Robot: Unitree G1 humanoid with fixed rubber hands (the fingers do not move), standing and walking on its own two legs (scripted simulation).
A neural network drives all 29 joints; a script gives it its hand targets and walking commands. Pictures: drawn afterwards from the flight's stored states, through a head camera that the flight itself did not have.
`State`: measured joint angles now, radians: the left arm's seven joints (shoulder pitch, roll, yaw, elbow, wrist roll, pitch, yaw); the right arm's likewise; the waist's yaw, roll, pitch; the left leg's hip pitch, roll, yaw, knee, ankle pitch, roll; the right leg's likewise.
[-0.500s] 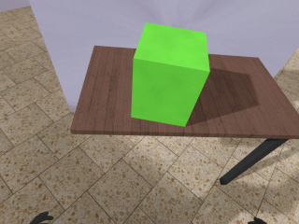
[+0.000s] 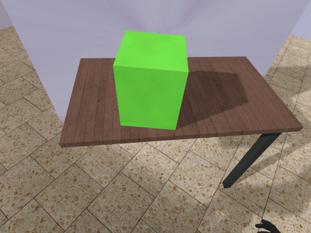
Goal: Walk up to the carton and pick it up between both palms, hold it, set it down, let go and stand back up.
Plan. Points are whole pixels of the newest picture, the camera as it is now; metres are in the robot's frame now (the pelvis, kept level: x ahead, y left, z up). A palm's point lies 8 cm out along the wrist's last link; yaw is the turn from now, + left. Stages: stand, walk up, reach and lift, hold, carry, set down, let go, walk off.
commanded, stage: walk up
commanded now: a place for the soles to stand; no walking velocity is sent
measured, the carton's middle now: (151, 82) +0.60 +0.02 +0.06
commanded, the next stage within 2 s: none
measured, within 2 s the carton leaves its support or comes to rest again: neither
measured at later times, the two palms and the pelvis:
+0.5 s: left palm out of the picture +0.10 +0.29 -0.09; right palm out of the picture +0.09 -0.33 -0.07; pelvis -0.01 -0.02 +0.00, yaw +0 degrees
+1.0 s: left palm out of the picture +0.08 +0.30 -0.10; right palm out of the picture +0.07 -0.34 -0.07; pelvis -0.02 -0.01 +0.01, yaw +0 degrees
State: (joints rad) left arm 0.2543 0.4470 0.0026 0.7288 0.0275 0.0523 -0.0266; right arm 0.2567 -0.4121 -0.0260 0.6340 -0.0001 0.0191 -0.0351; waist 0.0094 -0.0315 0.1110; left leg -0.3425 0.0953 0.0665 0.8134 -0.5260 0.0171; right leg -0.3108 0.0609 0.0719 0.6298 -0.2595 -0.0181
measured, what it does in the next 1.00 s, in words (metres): stands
